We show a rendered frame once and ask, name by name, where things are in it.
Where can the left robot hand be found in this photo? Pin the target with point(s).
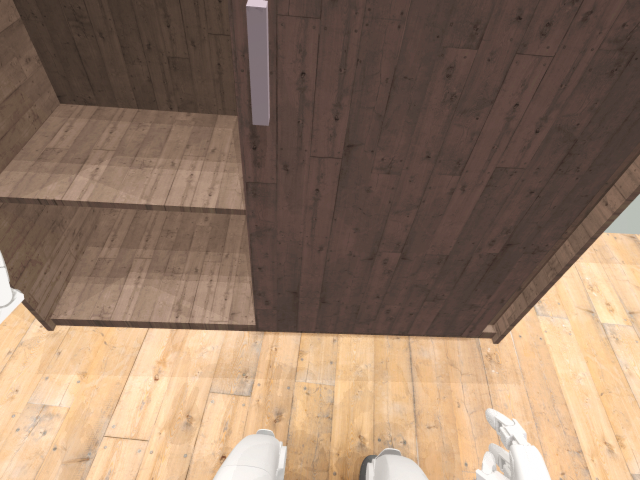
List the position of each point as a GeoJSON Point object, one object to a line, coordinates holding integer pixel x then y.
{"type": "Point", "coordinates": [9, 297]}

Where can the right robot hand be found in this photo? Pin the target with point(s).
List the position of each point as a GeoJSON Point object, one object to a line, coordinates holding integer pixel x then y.
{"type": "Point", "coordinates": [523, 462]}

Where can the right robot thigh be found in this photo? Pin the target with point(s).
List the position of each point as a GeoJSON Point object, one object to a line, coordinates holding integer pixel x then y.
{"type": "Point", "coordinates": [394, 467]}

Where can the left robot thigh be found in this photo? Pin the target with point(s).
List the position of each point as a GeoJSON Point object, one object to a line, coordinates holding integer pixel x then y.
{"type": "Point", "coordinates": [255, 457]}

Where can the handle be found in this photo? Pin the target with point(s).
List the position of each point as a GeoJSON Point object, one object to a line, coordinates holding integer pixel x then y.
{"type": "Point", "coordinates": [258, 47]}

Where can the robot thigh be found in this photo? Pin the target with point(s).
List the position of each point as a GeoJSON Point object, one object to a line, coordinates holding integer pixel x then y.
{"type": "Point", "coordinates": [394, 467]}
{"type": "Point", "coordinates": [255, 457]}

